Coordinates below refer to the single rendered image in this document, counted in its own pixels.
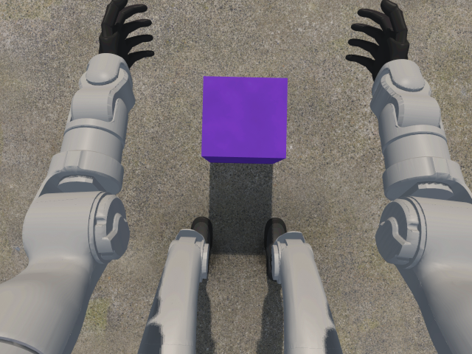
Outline left robot hand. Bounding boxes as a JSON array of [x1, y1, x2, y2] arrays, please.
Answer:
[[99, 0, 154, 70]]

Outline right robot upper arm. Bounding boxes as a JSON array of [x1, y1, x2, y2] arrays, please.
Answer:
[[375, 196, 472, 354]]

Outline right robot thigh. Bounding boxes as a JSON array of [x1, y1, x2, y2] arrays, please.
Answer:
[[271, 239, 343, 354]]

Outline left robot upper arm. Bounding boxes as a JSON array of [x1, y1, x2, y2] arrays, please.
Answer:
[[0, 191, 130, 354]]

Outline right robot hand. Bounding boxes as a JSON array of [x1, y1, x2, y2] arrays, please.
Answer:
[[345, 0, 410, 81]]

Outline right robot forearm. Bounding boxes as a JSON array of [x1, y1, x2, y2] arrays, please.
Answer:
[[370, 59, 472, 204]]

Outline robot left foot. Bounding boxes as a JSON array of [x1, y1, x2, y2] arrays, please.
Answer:
[[191, 217, 212, 274]]

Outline carton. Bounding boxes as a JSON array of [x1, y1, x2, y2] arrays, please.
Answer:
[[201, 76, 288, 164]]

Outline left robot forearm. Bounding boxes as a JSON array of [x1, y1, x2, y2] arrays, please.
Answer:
[[22, 53, 136, 254]]

